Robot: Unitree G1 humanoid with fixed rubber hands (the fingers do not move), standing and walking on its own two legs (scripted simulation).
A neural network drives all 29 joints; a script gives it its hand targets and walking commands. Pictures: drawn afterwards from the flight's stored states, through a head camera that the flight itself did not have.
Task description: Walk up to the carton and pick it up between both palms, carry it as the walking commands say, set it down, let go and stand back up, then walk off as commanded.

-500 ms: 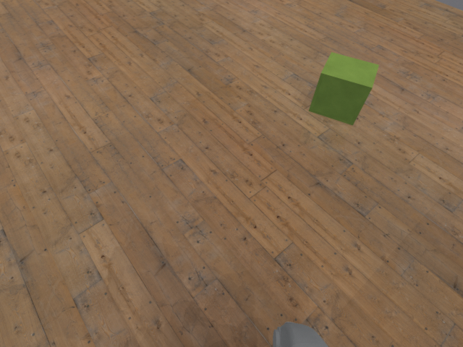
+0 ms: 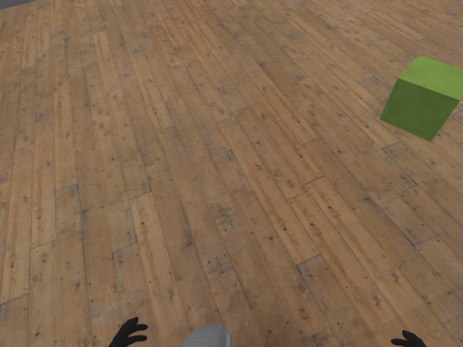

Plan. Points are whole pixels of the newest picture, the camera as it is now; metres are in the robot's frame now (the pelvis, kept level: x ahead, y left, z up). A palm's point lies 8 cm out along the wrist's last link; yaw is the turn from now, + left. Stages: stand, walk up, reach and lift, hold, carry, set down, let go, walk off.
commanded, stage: walk off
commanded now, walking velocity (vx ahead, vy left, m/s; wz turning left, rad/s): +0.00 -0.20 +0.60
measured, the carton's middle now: (424, 98) +1.35 -0.95 -0.63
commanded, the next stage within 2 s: stand in 0.48 s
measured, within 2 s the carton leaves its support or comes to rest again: neither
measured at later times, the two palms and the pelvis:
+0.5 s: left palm out of the picture +0.07 +0.17 -0.11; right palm out of the picture +0.15 -0.39 -0.09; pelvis +0.01 -0.11 +0.00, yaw +17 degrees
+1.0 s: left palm out of the picture +0.01 +0.05 -0.12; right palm (454, 279) +0.25 -0.37 -0.11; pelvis +0.04 -0.20 +0.00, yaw +23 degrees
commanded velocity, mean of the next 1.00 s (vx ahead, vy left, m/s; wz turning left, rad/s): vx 0.00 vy -0.09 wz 0.28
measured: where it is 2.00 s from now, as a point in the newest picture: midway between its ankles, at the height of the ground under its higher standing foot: outside the picture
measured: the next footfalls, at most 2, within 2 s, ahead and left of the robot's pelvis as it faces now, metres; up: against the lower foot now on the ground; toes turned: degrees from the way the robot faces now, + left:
left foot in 0.16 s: +0.01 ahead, +0.05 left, +0.00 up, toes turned +13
right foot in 0.58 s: +0.12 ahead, -0.27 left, +0.00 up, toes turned +15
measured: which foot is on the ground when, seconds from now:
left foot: up 0.00-0.14, down 0.16-0.56, up 0.58-0.92, down 0.94-1.00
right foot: down 0.00-0.16, up 0.18-0.56, down 0.58-1.00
